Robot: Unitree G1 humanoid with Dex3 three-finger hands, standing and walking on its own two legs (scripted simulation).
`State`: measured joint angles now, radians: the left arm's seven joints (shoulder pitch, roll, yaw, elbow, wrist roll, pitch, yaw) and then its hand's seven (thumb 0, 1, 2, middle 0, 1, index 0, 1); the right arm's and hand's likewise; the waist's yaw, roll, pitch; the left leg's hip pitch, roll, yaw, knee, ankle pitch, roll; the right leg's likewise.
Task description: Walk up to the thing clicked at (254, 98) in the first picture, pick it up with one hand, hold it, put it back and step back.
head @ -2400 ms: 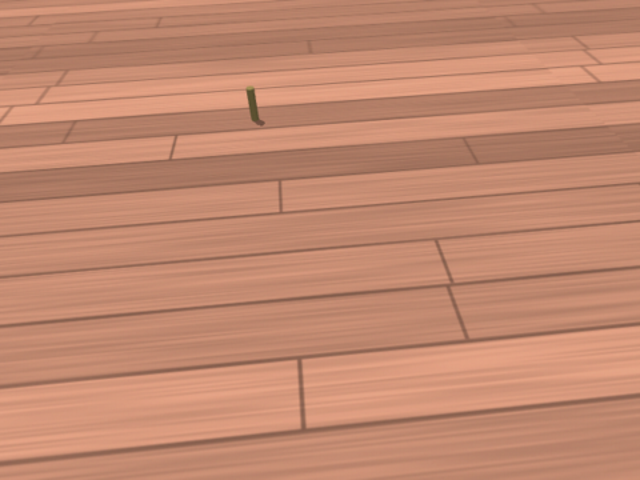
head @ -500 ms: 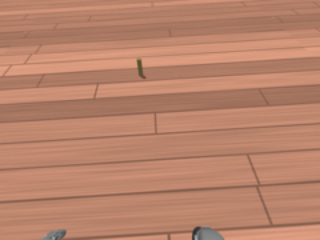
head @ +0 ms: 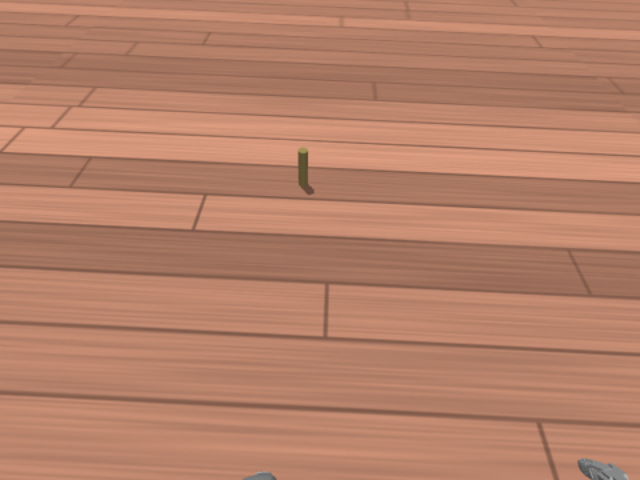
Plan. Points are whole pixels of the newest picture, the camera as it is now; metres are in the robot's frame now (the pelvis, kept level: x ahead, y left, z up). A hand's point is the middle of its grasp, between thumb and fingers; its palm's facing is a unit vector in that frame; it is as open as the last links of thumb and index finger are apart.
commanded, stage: walk up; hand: left
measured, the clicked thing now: (303, 167) +1.50 +0.13 -0.65
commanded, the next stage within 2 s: none
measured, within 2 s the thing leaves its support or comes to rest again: neither
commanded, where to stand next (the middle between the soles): +1.13 -0.08 m, yaw +0 degrees
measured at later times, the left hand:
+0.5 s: hand (219, 305) +0.41 +0.21 -0.10, palm faces -0.05 -0.92 -0.38, open 7.4 cm
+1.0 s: hand (217, 263) +0.53 +0.24 -0.14, palm faces -0.01 -0.94 -0.34, open 7.4 cm
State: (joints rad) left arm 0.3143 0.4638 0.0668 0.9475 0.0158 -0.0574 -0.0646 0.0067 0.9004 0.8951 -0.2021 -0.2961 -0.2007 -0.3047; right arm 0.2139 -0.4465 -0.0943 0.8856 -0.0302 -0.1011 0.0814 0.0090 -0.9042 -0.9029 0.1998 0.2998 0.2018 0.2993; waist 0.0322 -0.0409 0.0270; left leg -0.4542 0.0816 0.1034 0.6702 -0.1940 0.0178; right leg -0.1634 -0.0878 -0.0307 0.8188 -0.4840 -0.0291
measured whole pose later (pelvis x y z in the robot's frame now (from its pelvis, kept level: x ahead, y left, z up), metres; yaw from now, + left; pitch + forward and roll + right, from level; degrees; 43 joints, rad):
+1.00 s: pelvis +0.51 -0.03 +0.01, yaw +1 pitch -3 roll +0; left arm 0.33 0.43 0.04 0.91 -0.01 -0.04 -0.03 0.01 0.90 0.90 -0.20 -0.30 -0.20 -0.30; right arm 0.20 -0.38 -0.05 0.83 0.00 -0.09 0.05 0.01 -0.90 -0.90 0.20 0.30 0.20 0.30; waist 0.02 -0.05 0.09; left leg -0.33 0.04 0.10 0.57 -0.19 0.03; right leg -0.35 -0.03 0.02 1.13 -0.43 -0.04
